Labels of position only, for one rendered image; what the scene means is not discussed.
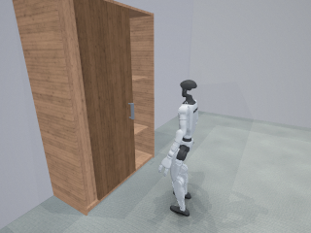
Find left robot upper arm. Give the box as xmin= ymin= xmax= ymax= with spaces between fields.
xmin=176 ymin=105 xmax=190 ymax=138

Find handle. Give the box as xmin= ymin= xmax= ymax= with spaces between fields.
xmin=128 ymin=103 xmax=135 ymax=119

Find wardrobe door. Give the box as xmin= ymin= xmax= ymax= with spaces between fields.
xmin=73 ymin=0 xmax=136 ymax=201
xmin=56 ymin=0 xmax=97 ymax=206

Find robot left foot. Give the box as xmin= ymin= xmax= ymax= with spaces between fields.
xmin=170 ymin=205 xmax=190 ymax=216

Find right robot thigh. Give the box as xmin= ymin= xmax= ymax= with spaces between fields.
xmin=178 ymin=148 xmax=189 ymax=175

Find left robot forearm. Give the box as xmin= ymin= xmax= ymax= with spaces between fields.
xmin=166 ymin=130 xmax=184 ymax=159

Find robot left hand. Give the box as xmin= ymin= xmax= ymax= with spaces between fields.
xmin=158 ymin=156 xmax=172 ymax=177

